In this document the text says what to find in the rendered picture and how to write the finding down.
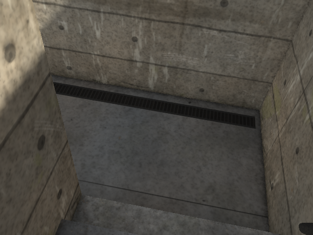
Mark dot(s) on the robot right hand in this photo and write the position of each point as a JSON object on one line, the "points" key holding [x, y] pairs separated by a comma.
{"points": [[306, 228]]}

